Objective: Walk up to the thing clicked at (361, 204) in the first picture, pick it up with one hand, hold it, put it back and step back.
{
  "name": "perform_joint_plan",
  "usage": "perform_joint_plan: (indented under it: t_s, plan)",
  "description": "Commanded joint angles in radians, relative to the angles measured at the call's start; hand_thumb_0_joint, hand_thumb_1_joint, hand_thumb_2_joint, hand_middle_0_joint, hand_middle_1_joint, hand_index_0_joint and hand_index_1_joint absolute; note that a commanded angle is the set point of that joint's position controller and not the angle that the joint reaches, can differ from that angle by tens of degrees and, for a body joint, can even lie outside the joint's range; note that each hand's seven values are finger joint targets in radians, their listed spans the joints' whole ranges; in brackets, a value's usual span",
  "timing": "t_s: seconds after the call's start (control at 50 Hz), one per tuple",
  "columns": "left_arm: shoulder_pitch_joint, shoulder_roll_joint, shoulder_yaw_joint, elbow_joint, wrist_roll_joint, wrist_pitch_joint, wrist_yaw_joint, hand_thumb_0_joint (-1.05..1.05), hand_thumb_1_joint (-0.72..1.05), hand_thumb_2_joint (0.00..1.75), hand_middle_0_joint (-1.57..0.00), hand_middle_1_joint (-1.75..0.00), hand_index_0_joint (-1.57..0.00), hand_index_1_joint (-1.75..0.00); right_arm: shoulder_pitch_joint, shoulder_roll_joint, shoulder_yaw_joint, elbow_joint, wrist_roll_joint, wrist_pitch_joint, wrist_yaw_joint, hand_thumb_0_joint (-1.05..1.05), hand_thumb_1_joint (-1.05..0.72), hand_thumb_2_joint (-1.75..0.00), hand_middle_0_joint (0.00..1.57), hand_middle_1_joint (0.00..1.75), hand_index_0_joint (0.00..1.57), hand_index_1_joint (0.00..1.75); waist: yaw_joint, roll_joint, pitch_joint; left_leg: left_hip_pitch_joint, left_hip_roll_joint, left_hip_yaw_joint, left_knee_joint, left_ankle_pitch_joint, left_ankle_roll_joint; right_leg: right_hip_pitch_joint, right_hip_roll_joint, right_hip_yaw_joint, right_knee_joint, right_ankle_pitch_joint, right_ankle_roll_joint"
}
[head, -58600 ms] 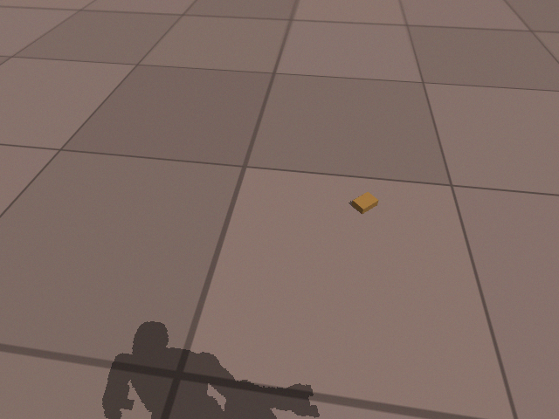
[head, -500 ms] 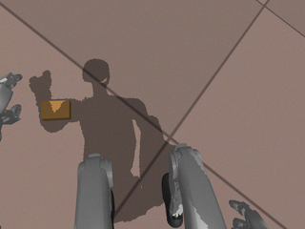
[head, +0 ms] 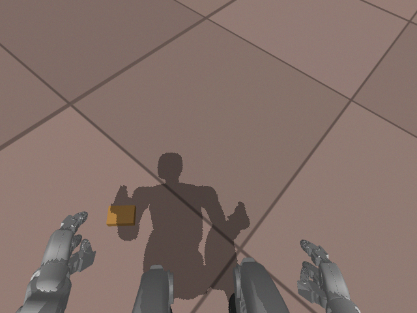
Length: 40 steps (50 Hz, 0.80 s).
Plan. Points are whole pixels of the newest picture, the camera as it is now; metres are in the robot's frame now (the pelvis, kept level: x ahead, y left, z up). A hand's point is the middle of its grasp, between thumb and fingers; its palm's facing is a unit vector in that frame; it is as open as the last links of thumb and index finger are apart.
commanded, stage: home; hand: left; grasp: from above
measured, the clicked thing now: (121, 215) +0.51 +0.29 -0.59
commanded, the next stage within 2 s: none
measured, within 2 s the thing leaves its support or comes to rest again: neither
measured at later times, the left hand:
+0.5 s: hand (82, 288) +0.20 +0.17 +0.06, palm faces +0.09 -0.98 -0.20, open 7.4 cm
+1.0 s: hand (79, 286) +0.20 +0.17 +0.06, palm faces +0.07 -0.98 -0.20, open 7.4 cm
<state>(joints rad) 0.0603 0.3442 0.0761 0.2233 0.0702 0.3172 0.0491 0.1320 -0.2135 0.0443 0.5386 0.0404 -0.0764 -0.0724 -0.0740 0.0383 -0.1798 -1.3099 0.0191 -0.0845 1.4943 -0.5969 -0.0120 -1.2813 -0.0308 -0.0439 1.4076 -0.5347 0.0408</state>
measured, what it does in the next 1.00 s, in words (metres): rises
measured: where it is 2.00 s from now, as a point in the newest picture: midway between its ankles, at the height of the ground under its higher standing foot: outside the picture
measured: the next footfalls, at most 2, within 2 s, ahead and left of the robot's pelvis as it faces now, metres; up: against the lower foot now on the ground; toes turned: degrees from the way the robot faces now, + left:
none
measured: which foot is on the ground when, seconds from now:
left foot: down 0.00-1.00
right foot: down 0.00-1.00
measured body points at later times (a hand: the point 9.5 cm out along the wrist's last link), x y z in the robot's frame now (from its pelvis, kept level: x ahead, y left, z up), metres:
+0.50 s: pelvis +0.05 -0.01 +0.10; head +0.05 -0.01 +0.55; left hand +0.19 +0.22 +0.08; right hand +0.21 -0.25 +0.04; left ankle +0.05 +0.12 -0.58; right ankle +0.07 -0.15 -0.58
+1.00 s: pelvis +0.05 -0.01 +0.10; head +0.06 -0.01 +0.55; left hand +0.20 +0.23 +0.07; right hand +0.21 -0.25 +0.04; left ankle +0.05 +0.12 -0.58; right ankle +0.07 -0.15 -0.58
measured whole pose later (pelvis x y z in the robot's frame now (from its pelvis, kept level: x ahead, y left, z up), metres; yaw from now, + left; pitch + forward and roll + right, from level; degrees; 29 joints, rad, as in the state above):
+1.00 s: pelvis +0.05 -0.01 +0.10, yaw +2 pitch +9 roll -3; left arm 0.49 0.22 0.03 -0.12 -0.05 0.46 0.01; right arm 0.29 -0.22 0.03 0.56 0.00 -0.26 -0.19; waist -0.04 0.05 -0.15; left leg -0.67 0.04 -0.07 1.00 -0.49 -0.02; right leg -0.65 -0.02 -0.05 0.93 -0.44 0.03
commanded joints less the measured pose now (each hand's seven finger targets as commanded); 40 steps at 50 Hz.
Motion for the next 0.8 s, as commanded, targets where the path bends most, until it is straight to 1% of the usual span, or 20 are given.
perform_joint_plan:
  t_s: [0.0, 0.04, 0.08, 0.16, 0.2, 0.26, 0.3, 0.32, 0.34, 0.38, 0.44, 0.48, 0.5, 0.56, 0.58, 0.64, 0.68, 0.72, 0.76, 0.78]
  plan:
    - [-0.025, 0.116, 0.087, -0.248, -0.062, 0.0, 0.04, 0.0, 0.9, 0.9, -0.2, -0.3, -0.2, -0.3, 0.055, -0.145, -0.055, -0.111, 0.001, -0.077, -0.053, 0.0, -0.9, -0.9, 0.2, 0.3, 0.2, 0.3, -0.004, 0.078, -0.332, 0.426, 0.0, -0.028, -0.371, 0.158, 0.019, 0.336, 0.031, 0.006, -0.29, 0.144, -0.056]
    - [0.043, 0.078, 0.077, -0.267, -0.088, 0.02, 0.041, 0.0, 0.9, 0.9, -0.2, -0.3, -0.2, -0.3, 0.069, -0.133, -0.047, -0.116, 0.001, -0.093, -0.072, 0.0, -0.9, -0.9, 0.2, 0.3, 0.2, 0.3, -0.009, 0.056, -0.295, 0.454, -0.004, -0.012, -0.407, 0.178, 0.023, 0.412, 0.035, 0.006, -0.352, 0.165, -0.053]
    - [0.089, 0.055, 0.078, -0.302, -0.112, 0.034, 0.038, 0.0, 0.9, 0.9, -0.2, -0.3, -0.2, -0.3, 0.077, -0.13, -0.042, -0.122, -0.002, -0.108, -0.088, 0.0, -0.9, -0.9, 0.2, 0.3, 0.2, 0.3, 0.003, 0.056, -0.257, 0.482, -0.008, -0.006, -0.452, 0.176, 0.022, 0.467, 0.036, 0.006, -0.401, 0.166, -0.051]
    - [0.214, 0.019, 0.066, -0.378, -0.137, 0.06, 0.028, 0.0, 0.9, 0.9, -0.2, -0.3, -0.2, -0.3, 0.101, -0.122, -0.042, -0.141, -0.008, -0.138, -0.111, 0.0, -0.9, -0.9, 0.2, 0.3, 0.2, 0.3, 0.014, 0.052, -0.197, 0.564, -0.011, 0.011, -0.532, 0.221, 0.021, 0.566, 0.043, -0.005, -0.492, 0.203, -0.046]
    - [0.267, -0.003, 0.049, -0.409, -0.144, 0.072, 0.022, 0.0, 0.9, 0.9, -0.2, -0.3, -0.2, -0.3, 0.107, -0.117, -0.041, -0.147, -0.01, -0.149, -0.118, 0.0, -0.9, -0.9, 0.2, 0.3, 0.2, 0.3, 0.016, 0.042, -0.167, 0.596, -0.015, 0.025, -0.564, 0.246, 0.02, 0.604, 0.047, -0.008, -0.533, 0.219, -0.045]
    - [0.349, -0.007, 0.045, -0.472, -0.141, 0.086, 0.017, 0.0, 0.9, 0.9, -0.2, -0.3, -0.2, -0.3, 0.105, -0.114, -0.042, -0.165, -0.01, -0.167, -0.128, 0.0, -0.9, -0.9, 0.2, 0.3, 0.2, 0.3, 0.025, 0.016, -0.129, 0.624, -0.019, 0.03, -0.601, 0.258, 0.025, 0.65, 0.049, -0.015, -0.583, 0.225, -0.043]
    - [0.378, -0.021, 0.027, -0.495, -0.137, 0.092, 0.01, 0.0, 0.9, 0.9, -0.2, -0.3, -0.2, -0.3, 0.105, -0.111, -0.044, -0.168, -0.014, -0.176, -0.131, 0.0, -0.9, -0.9, 0.2, 0.3, 0.2, 0.3, 0.021, 0.013, -0.098, 0.637, -0.023, 0.039, -0.617, 0.263, 0.027, 0.661, 0.051, -0.016, -0.607, 0.225, -0.042]
    - [0.38, -0.027, 0.018, -0.508, -0.137, 0.094, 0.006, 0.0, 0.9, 0.9, -0.2, -0.3, -0.2, -0.3, 0.105, -0.112, -0.044, -0.171, -0.015, -0.18, -0.132, 0.0, -0.9, -0.9, 0.2, 0.3, 0.2, 0.3, 0.018, 0.001, -0.074, 0.641, -0.024, 0.041, -0.628, 0.249, 0.03, 0.662, 0.051, -0.017, -0.622, 0.213, -0.04]
    - [0.393, -0.02, 0.028, -0.524, -0.132, 0.096, 0.005, 0.0, 0.9, 0.9, -0.2, -0.3, -0.2, -0.3, 0.1, -0.111, -0.049, -0.173, -0.018, -0.185, -0.134, 0.0, -0.9, -0.9, 0.2, 0.3, 0.2, 0.3, 0.018, 0.0, -0.074, 0.648, -0.023, 0.04, -0.635, 0.257, 0.031, 0.668, 0.052, -0.02, -0.629, 0.215, -0.04]
    - [0.419, -0.03, 0.022, -0.517, -0.132, 0.098, -0.004, 0.0, 0.9, 0.9, -0.2, -0.3, -0.2, -0.3, 0.097, -0.113, -0.05, -0.169, -0.022, -0.196, -0.134, 0.0, -0.9, -0.9, 0.2, 0.3, 0.2, 0.3, 0.024, -0.025, -0.053, 0.655, -0.025, 0.045, -0.645, 0.26, 0.031, 0.681, 0.052, -0.026, -0.637, 0.213, -0.037]
    - [0.408, -0.025, 0.021, -0.531, -0.124, 0.097, -0.015, 0.0, 0.9, 0.9, -0.2, -0.3, -0.2, -0.3, 0.089, -0.118, -0.057, -0.168, -0.027, -0.21, -0.134, 0.0, -0.9, -0.9, 0.2, 0.3, 0.2, 0.3, 0.021, -0.023, -0.029, 0.666, -0.026, 0.05, -0.654, 0.252, 0.031, 0.675, 0.048, -0.027, -0.647, 0.204, -0.035]
    - [0.388, -0.032, 0.008, -0.525, -0.123, 0.093, -0.025, 0.0, 0.9, 0.9, -0.2, -0.3, -0.2, -0.3, 0.089, -0.122, -0.059, -0.161, -0.031, -0.22, -0.132, 0.0, -0.9, -0.9, 0.2, 0.3, 0.2, 0.3, 0.008, -0.022, -0.025, 0.678, -0.025, 0.05, -0.663, 0.246, 0.031, 0.669, 0.05, -0.029, -0.645, 0.199, -0.036]
    - [0.383, -0.026, 0.019, -0.517, -0.121, 0.09, -0.027, 0.0, 0.9, 0.9, -0.2, -0.3, -0.2, -0.3, 0.087, -0.123, -0.06, -0.158, -0.031, -0.224, -0.132, 0.0, -0.9, -0.9, 0.2, 0.3, 0.2, 0.3, 0.015, -0.019, -0.013, 0.675, -0.024, 0.047, -0.664, 0.241, 0.03, 0.663, 0.048, -0.03, -0.641, 0.193, -0.035]
    - [0.385, -0.023, 0.019, -0.524, -0.118, 0.085, -0.033, 0.0, 0.9, 0.9, -0.2, -0.3, -0.2, -0.3, 0.084, -0.124, -0.061, -0.154, -0.033, -0.234, -0.129, 0.0, -0.9, -0.9, 0.2, 0.3, 0.2, 0.3, 0.024, -0.011, -0.037, 0.693, -0.025, 0.047, -0.661, 0.271, 0.027, 0.683, 0.046, -0.03, -0.635, 0.217, -0.037]
    - [0.386, -0.021, 0.022, -0.522, -0.117, 0.083, -0.032, 0.0, 0.9, 0.9, -0.2, -0.3, -0.2, -0.3, 0.078, -0.125, -0.061, -0.158, -0.034, -0.236, -0.128, 0.0, -0.9, -0.9, 0.2, 0.3, 0.2, 0.3, 0.025, -0.009, -0.03, 0.686, -0.027, 0.047, -0.66, 0.258, 0.028, 0.681, 0.044, -0.029, -0.638, 0.209, -0.035]
    - [0.378, -0.017, 0.02, -0.536, -0.114, 0.083, -0.032, 0.0, 0.9, 0.9, -0.2, -0.3, -0.2, -0.3, 0.076, -0.124, -0.06, -0.15, -0.035, -0.243, -0.128, 0.0, -0.9, -0.9, 0.2, 0.3, 0.2, 0.3, 0.025, 0.004, -0.055, 0.704, -0.03, 0.053, -0.655, 0.282, 0.027, 0.694, 0.042, -0.024, -0.637, 0.238, -0.034]
    - [0.391, -0.018, 0.02, -0.525, -0.113, 0.087, -0.031, 0.0, 0.9, 0.9, -0.2, -0.3, -0.2, -0.3, 0.072, -0.125, -0.058, -0.149, -0.036, -0.244, -0.127, 0.0, -0.9, -0.9, 0.2, 0.3, 0.2, 0.3, 0.03, -0.004, -0.037, 0.698, -0.028, 0.052, -0.656, 0.275, 0.028, 0.693, 0.042, -0.026, -0.64, 0.232, -0.034]
    - [0.394, -0.022, 0.016, -0.541, -0.113, 0.085, -0.029, 0.0, 0.9, 0.9, -0.2, -0.3, -0.2, -0.3, 0.072, -0.123, -0.059, -0.147, -0.036, -0.246, -0.126, 0.0, -0.9, -0.9, 0.2, 0.3, 0.2, 0.3, 0.033, 0.005, -0.064, 0.708, -0.027, 0.047, -0.659, 0.292, 0.025, 0.705, 0.044, -0.029, -0.631, 0.244, -0.038]
    - [0.409, -0.017, 0.025, -0.531, -0.11, 0.087, -0.027, 0.0, 0.9, 0.9, -0.2, -0.3, -0.2, -0.3, 0.068, -0.123, -0.059, -0.148, -0.037, -0.244, -0.126, 0.0, -0.9, -0.9, 0.2, 0.3, 0.2, 0.3, 0.039, 0.019, -0.044, 0.701, -0.025, 0.048, -0.662, 0.281, 0.023, 0.694, 0.045, -0.031, -0.63, 0.232, -0.039]
    - [0.393, -0.021, 0.01, -0.54, -0.112, 0.085, -0.028, 0.0, 0.9, 0.9, -0.2, -0.3, -0.2, -0.3, 0.071, -0.124, -0.059, -0.146, -0.038, -0.245, -0.125, 0.0, -0.9, -0.9, 0.2, 0.3, 0.2, 0.3, 0.028, 0.007, -0.061, 0.709, -0.025, 0.047, -0.66, 0.29, 0.024, 0.698, 0.047, -0.031, -0.631, 0.239, -0.037]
